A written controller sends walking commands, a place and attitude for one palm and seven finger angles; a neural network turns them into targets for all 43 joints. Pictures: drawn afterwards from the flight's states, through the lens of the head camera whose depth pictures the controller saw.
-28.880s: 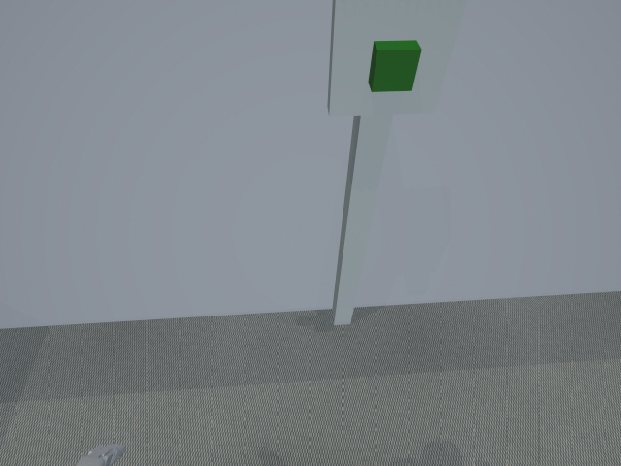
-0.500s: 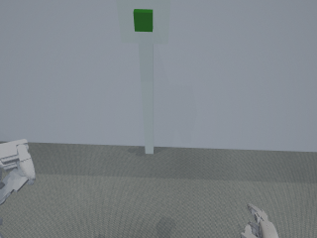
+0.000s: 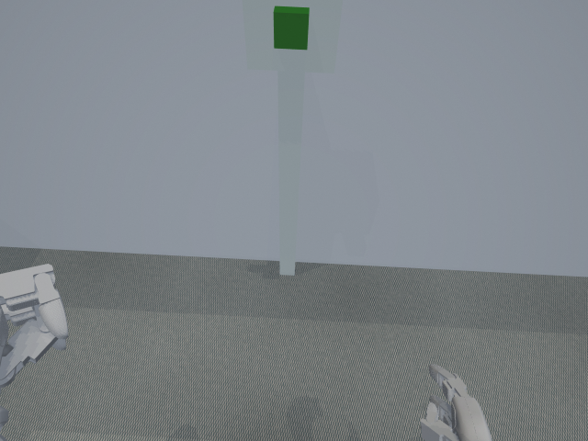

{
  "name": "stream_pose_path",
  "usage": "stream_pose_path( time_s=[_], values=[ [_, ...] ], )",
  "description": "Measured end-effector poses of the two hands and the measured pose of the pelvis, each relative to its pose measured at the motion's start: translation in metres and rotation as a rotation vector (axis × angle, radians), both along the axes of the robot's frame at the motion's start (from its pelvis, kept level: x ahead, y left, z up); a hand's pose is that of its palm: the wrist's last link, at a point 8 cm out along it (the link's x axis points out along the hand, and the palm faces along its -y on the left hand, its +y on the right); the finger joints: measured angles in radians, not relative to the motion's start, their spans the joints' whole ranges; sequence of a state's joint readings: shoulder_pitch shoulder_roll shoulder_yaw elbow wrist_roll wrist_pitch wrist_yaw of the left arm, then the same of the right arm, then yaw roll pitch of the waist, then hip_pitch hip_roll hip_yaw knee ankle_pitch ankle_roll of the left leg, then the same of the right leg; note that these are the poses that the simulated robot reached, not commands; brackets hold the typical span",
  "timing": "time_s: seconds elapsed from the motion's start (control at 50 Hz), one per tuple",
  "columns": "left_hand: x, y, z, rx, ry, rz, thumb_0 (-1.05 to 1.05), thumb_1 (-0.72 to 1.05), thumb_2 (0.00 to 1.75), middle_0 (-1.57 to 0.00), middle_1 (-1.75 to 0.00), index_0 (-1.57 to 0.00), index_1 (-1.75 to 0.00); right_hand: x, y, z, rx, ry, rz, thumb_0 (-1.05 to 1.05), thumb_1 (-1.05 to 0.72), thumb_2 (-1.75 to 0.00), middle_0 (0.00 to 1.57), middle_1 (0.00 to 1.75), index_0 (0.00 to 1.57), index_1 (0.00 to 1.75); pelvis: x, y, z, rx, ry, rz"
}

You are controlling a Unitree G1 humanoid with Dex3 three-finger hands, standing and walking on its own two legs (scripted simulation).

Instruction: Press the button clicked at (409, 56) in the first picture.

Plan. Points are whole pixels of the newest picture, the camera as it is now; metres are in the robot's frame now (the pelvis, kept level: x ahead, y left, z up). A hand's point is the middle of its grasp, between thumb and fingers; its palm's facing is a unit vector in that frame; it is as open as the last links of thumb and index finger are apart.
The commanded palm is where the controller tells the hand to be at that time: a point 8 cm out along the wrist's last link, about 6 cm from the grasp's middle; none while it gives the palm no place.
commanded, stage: stop stepping back and stand still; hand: left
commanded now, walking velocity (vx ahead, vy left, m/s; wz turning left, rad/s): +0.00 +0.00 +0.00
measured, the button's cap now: (291, 27) +0.78 +0.07 +0.19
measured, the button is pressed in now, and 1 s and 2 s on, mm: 0 0 0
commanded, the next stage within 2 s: let the arm hang, fingers relaxed in 0.26 s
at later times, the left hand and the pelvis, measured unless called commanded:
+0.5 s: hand (113, 397) +0.17 +0.26 -0.04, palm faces +0.09 -0.88 -0.46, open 3.0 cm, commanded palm none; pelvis -0.02 +0.01 -0.01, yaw +1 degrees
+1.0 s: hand out of the picture -0.06 +0.18 -0.17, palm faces +0.05 -0.97 -0.24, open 6.1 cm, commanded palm none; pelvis -0.01 -0.01 +0.00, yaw +2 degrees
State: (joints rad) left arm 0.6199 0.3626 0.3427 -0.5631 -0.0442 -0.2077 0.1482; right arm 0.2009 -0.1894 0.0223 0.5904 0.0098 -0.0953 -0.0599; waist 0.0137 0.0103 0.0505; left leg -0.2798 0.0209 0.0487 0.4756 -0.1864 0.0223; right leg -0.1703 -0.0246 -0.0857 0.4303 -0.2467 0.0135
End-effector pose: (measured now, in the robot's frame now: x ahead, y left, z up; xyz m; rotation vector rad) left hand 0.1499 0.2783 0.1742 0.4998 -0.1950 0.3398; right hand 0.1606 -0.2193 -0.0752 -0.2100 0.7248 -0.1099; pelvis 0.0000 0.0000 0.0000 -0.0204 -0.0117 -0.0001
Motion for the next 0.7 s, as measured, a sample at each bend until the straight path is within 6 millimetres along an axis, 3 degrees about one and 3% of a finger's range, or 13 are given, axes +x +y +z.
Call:
stream_pose_path(
  time_s=[0.36,0.38,0.42,0.48,0.56,0.64,0.7],
  values=[
    [-0.008,-0.001,-0.003,-0.002,0.021,-0.005,0.01,0.89,0.89,-1.3,-1.5,-1.31,-1.5,-0.016,-0.01,0.001,-0.02,0.004,-0.03,0.01,-0.9,-0.9,0.21,0.3,0.2,0.3,-0.008,0.0,0.001,-0.006,-0.002,-0.001],
    [-0.005,0.0,-0.011,0.011,0.044,-0.017,0.01,0.89,0.89,-1.3,-1.5,-1.31,-1.5,-0.016,-0.011,-0.003,-0.012,0.004,-0.006,0.01,-0.9,-0.9,0.21,0.3,0.2,0.3,-0.009,0.001,-0.001,-0.008,0.007,0.006],
    [0.006,0.009,-0.055,-0.015,0.217,-0.017,0.0,0.89,0.89,-1.3,-1.49,-1.3,-1.5,-0.016,-0.016,-0.018,0.0,0.052,0.043,0.01,-0.9,-0.9,0.21,0.3,0.2,0.3,-0.012,0.004,-0.005,-0.01,0.017,0.017],
    [0.007,0.019,-0.148,-0.124,0.601,0.05,0.0,0.9,0.89,-1.26,-1.46,-1.27,-1.47,-0.023,-0.026,-0.04,-0.002,0.143,0.051,0.01,-0.9,-0.9,0.21,0.3,0.2,0.3,-0.017,0.006,-0.011,-0.005,0.017,0.021],
    [-0.034,0.001,-0.25,-0.272,1.035,0.106,0.0,0.9,0.89,-1.17,-1.37,-1.18,-1.38,-0.052,-0.04,-0.051,-0.02,0.249,-0.001,0.01,-0.9,-0.9,0.21,0.3,0.2,0.3,-0.02,0.003,-0.013,0.009,0.003,0.018],
    [-0.094,-0.039,-0.307,-0.417,1.318,0.115,0.01,0.91,0.89,-1.05,-1.25,-1.05,-1.25,-0.098,-0.046,-0.055,-0.045,0.405,-0.05,0.01,-0.91,-0.9,0.21,0.3,0.2,0.3,-0.021,-0.001,-0.01,0.012,-0.009,0.018],
    [-0.135,-0.045,-0.321,-0.502,1.403,0.224,0.01,0.9,0.89,-0.94,-1.15,-0.94,-1.16,-0.135,-0.045,-0.058,-0.049,0.541,-0.072,0.01,-0.91,-0.9,0.2,0.3,0.19,0.3,-0.02,-0.006,-0.007,0.007,-0.011,0.026]
  ],
)
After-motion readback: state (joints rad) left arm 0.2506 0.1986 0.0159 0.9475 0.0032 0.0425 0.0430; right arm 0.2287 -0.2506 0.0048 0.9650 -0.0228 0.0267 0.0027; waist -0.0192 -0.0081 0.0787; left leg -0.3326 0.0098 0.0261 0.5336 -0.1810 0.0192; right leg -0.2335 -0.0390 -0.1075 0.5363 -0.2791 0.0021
